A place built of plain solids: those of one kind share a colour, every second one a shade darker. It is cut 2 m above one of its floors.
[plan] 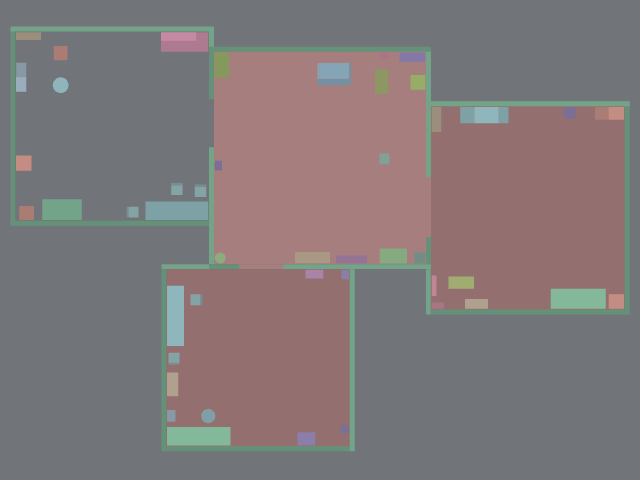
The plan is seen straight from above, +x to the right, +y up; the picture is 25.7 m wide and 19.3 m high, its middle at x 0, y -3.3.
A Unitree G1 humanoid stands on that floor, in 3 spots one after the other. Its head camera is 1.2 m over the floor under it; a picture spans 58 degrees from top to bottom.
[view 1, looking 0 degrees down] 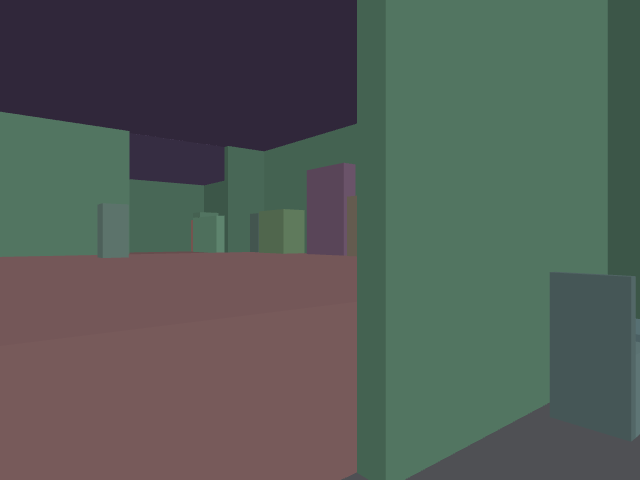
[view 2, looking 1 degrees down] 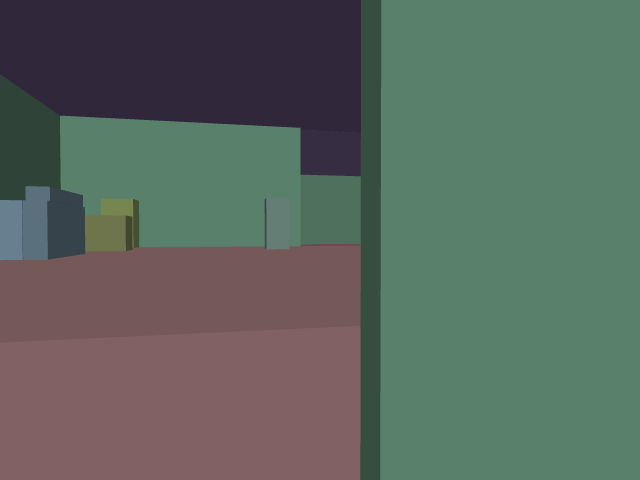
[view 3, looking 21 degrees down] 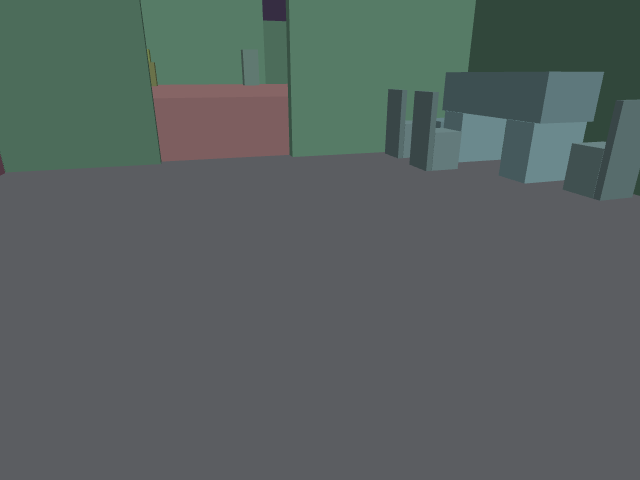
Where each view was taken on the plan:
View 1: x -5.88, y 1.99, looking -39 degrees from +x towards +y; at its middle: bookcase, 9.37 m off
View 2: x -5.67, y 0.87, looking -12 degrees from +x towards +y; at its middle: wall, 18.33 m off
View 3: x -10.99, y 1.99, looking -17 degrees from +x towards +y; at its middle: ground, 3.35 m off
